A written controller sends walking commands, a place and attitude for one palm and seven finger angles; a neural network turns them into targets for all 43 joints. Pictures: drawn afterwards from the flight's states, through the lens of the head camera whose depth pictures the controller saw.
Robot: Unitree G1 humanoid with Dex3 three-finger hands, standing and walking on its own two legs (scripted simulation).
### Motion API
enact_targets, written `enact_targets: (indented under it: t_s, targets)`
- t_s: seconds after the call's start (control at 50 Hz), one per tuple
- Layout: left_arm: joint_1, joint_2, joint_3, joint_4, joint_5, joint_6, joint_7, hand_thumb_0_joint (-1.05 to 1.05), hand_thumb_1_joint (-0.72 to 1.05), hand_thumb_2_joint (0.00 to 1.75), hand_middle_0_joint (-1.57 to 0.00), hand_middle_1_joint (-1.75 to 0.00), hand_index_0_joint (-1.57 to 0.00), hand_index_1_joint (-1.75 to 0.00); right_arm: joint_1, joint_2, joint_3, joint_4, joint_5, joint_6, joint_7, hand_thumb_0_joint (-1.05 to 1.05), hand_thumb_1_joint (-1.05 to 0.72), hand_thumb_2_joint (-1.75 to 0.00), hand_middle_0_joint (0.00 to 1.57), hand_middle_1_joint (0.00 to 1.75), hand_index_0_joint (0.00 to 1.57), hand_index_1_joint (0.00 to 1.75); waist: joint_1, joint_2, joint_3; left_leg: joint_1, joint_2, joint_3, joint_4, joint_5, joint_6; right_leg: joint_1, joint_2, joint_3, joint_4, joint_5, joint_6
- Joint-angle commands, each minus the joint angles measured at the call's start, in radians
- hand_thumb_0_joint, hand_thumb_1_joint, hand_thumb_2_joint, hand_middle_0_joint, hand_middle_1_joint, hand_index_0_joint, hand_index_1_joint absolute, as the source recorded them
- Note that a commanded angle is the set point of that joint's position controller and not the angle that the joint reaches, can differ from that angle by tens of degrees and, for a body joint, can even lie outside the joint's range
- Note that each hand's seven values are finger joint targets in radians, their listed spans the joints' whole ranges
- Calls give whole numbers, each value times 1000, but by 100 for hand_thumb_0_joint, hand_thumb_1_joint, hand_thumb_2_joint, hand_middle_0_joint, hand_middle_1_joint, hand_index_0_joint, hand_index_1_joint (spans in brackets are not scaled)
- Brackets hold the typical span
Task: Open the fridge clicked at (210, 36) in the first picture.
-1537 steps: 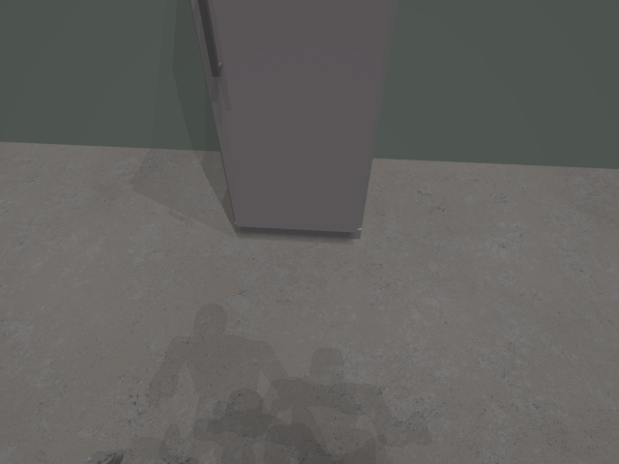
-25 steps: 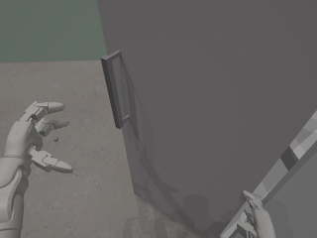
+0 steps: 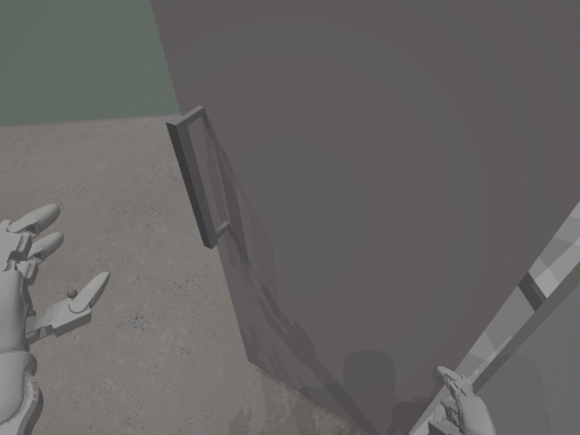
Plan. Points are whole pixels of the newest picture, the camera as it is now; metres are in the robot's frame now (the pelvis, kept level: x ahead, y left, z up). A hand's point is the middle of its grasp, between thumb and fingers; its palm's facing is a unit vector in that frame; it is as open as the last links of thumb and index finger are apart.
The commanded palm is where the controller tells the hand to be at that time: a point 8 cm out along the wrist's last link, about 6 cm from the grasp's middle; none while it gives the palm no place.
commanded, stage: draw the hand back to the body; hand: left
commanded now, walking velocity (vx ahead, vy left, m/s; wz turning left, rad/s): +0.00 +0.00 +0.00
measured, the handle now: (204, 185) +0.45 +0.21 +0.12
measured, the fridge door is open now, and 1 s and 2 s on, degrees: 55 55 55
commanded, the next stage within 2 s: step back with the hand held close in 0.52 s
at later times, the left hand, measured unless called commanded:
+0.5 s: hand (69, 311) +0.18 +0.26 +0.15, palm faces +0.50 -0.79 -0.37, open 7.4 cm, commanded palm +0.13 +0.30 +0.17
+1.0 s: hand (48, 324) +0.17 +0.29 +0.14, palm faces +0.38 -0.77 -0.50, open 7.4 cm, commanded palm +0.11 +0.32 +0.17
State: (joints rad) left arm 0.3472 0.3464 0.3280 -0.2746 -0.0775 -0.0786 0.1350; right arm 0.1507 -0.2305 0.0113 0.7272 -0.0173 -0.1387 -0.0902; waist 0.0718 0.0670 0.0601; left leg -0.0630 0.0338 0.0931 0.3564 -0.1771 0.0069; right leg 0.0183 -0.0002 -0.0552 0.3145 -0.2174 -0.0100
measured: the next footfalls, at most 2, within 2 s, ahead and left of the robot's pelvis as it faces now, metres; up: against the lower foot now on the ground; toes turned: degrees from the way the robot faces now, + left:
none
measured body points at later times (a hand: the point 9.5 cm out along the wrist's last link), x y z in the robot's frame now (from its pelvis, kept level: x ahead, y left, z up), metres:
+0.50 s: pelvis +0.00 -0.01 +0.00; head -0.03 -0.03 +0.45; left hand +0.15 +0.30 +0.18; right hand +0.19 -0.23 -0.09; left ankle +0.02 +0.11 -0.75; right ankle -0.02 -0.11 -0.75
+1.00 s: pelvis -0.03 +0.03 -0.01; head -0.02 +0.01 +0.44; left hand +0.15 +0.32 +0.17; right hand +0.15 -0.21 -0.10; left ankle +0.02 +0.11 -0.75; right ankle -0.02 -0.11 -0.75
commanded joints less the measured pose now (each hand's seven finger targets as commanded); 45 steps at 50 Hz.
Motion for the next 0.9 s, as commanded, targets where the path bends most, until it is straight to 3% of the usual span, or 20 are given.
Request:
enact_targets:
  t_s: [0.0, 0.06, 0.12, 0.24, 0.32, 0.4, 0.42, 0.52, 0.56, 0.6, 0.62, 0.64, 0.66, 0.68, 0.72, 0.76, 0.8, 0.84, 0.88]
  targets:
    - [-50, 194, 118, -244, -5, -70, 9, 0, 68, 80, -21, -43, -21, -43, -148, -112, -42, -171, 4, -47, -3, 0, -90, -90, 20, 30, 20, 30, 9, -22, -102, 64, -6, -28, -26, 196, 7, -61, 12, 31, -54, 184, -2]
    - [-22, 208, 134, -277, -3, -76, 9, 0, 79, 85, -20, -36, -20, -36, -145, -113, -46, -175, 1, -48, -3, 0, -90, -90, 20, 30, 20, 30, 10, 2, -99, 60, -9, -21, -12, 208, 9, -57, 6, 37, -50, 213, -2]
    - [11, 198, 130, -289, -7, -79, 8, 0, 90, 90, -20, -30, -20, -30, -141, -110, -45, -180, 2, -49, -2, 0, -90, -90, 20, 30, 20, 30, 9, -12, -86, 57, -10, -19, -10, 174, 11, -75, 5, 39, -60, 174, 2]
    - [-40, 209, 135, -271, -5, -86, 11, 0, 90, 90, -20, -30, -20, -30, -140, -115, -50, -165, -1, -56, -13, 0, -90, -90, 20, 30, 20, 30, 3, -34, -69, 58, -13, -17, -6, 138, 17, -91, -1, 47, -74, 144, 3]
    - [-29, 194, 122, -271, -2, -91, 13, 0, 90, 90, -20, -30, -20, -30, -145, -106, -44, -166, -1, -63, -15, 0, -90, -90, 20, 30, 20, 30, 7, 4, -75, 67, -14, -20, -13, 133, 16, -92, 1, 43, -73, 126, 2]
    - [-23, 188, 118, -264, -5, -89, 9, 0, 90, 90, -20, -30, -20, -30, -152, -104, -43, -165, 0, -61, -14, 0, -90, -90, 20, 30, 20, 30, 7, -14, -55, 61, -13, -20, -16, 127, 17, -98, 1, 41, -77, 119, 5]
    - [-19, 199, 131, -261, -6, -90, 11, 0, 90, 90, -20, -30, -20, -30, -148, -105, -44, -164, -2, -61, -15, 0, -90, -90, 20, 30, 20, 30, 8, -42, -66, 59, -13, -23, -18, 124, 17, -91, 2, 38, -75, 116, 6]
    - [-22, 184, 120, -252, -11, -89, 4, 0, 90, 90, -20, -30, -20, -30, -153, -102, -44, -164, 2, -56, -14, 0, -90, -90, 20, 30, 20, 30, 5, -25, -46, 54, -12, -24, -20, 108, 16, -103, 1, 45, -84, 92, 5]
    - [-28, 204, 138, -270, -7, -92, 7, 0, 90, 90, -20, -30, -20, -30, -152, -106, -46, -164, -2, -60, -15, 0, -90, -90, 20, 30, 20, 30, 11, -2, -78, 63, -12, -26, -18, 125, 15, -84, -1, 44, -73, 115, 1]
    - [-25, 187, 122, -267, -8, -92, 7, 0, 90, 90, -20, -30, -20, -30, -151, -103, -43, -165, 0, -61, -14, 0, -90, -90, 20, 30, 20, 30, 7, -6, -66, 62, -12, -27, -23, 125, 14, -91, 3, 37, -75, 107, 2]
    - [-52, 157, 78, -288, -3, -93, 4, 0, 90, 90, -20, -30, -20, -30, -155, -102, -40, -169, -1, -65, -12, 0, -90, -90, 20, 30, 20, 30, 2, -7, -60, 64, -13, -31, -26, 117, 14, -100, 5, 35, -76, 96, 3]
    - [-245, 355, 242, -389, 11, -138, 18, 0, 90, 90, -20, -30, -20, -30, -150, -111, -15, -219, 19, -42, 2, 0, -90, -90, 20, 30, 20, 30, -34, 59, 22, -45, 5, -55, 7, 40, 14, -182, -40, 103, -91, 144, -3]
    - [-50, 205, 130, -269, 16, -128, 4, 0, 90, 90, -20, -30, -20, -30, -151, -91, -15, -183, 7, -22, -3, 0, -90, -90, 20, 30, 20, 30, -46, -46, 34, -78, 20, -67, 45, 52, 21, -244, -73, 104, -73, 208, -3]
    - [31, 184, 115, -253, 24, -117, -2, 0, 90, 90, -20, -30, -20, -30, -128, -98, -23, -209, 8, -7, 3, 0, -90, -90, 20, 30, 20, 30, -40, -103, -28, -63, 20, -57, 81, 66, 23, -252, -93, 116, -54, 238, 1]
    - [73, 193, 117, -306, 24, -117, 1, 0, 90, 90, -20, -30, -20, -30, -106, -99, -30, -239, 12, 15, 2, 0, -90, -90, 20, 30, 20, 30, -41, -57, -135, -56, 22, -45, 123, 107, 22, -235, -124, 126, -5, 277, -7]
    - [112, 218, 148, -334, 25, -117, 10, 0, 90, 90, -20, -30, -20, -30, -93, -101, -37, -256, 11, 31, -5, 0, -90, -90, 20, 30, 20, 30, -39, -32, -212, -47, 38, -49, 131, 192, 18, -211, -124, 107, 56, 324, -8]
    - [136, 228, 161, -360, 24, -115, 18, 0, 90, 90, -20, -30, -20, -30, -93, -105, -41, -280, 12, 46, -10, 0, -90, -90, 20, 30, 20, 30, -34, 9, -238, -51, 57, -59, 127, 266, 18, -221, -101, 89, 101, 311, -1]
    - [139, 259, 191, -383, 23, -116, 26, 0, 90, 90, -20, -30, -20, -30, -97, -110, -43, -294, 14, 55, -17, 0, -90, -90, 20, 30, 20, 30, -29, 17, -243, -71, 78, -85, 111, 308, 23, -222, -76, 73, 135, 267, 6]
    - [159, 248, 190, -362, 20, -115, 30, 0, 90, 90, -20, -30, -20, -30, -92, -109, -41, -309, 15, 64, -21, 0, -90, -90, 20, 30, 20, 30, -28, -6, -218, -118, 98, -103, 82, 278, 29, -233, -55, 65, 161, 194, 14]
